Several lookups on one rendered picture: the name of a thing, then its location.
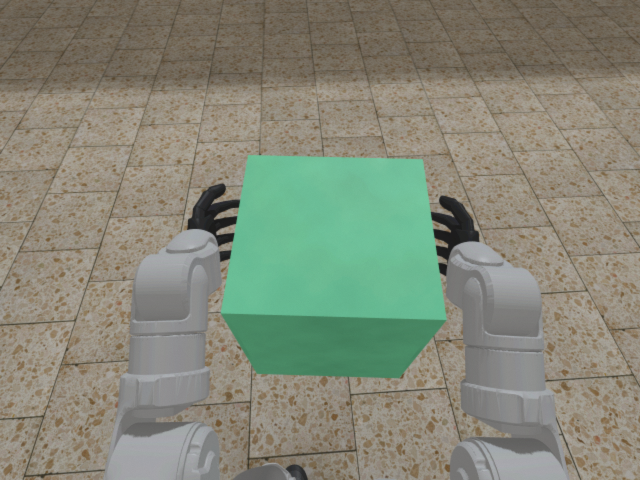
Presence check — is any robot left forearm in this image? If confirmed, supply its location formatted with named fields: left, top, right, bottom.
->
left=103, top=229, right=222, bottom=480

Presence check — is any robot left shin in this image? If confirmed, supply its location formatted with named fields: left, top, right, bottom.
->
left=262, top=463, right=292, bottom=477

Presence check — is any carton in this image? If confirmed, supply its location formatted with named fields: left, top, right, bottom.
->
left=221, top=155, right=447, bottom=378

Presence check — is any right robot upper arm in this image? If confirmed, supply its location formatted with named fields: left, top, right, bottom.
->
left=450, top=437, right=567, bottom=480

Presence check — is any robot right hand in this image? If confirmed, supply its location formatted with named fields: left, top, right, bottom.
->
left=431, top=196, right=479, bottom=276

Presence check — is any left robot upper arm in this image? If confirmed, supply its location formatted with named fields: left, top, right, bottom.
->
left=106, top=422, right=220, bottom=480

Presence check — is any robot left hand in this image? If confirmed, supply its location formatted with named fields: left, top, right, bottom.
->
left=187, top=184, right=240, bottom=262

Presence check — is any robot right forearm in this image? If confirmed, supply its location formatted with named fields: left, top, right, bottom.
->
left=446, top=241, right=570, bottom=480

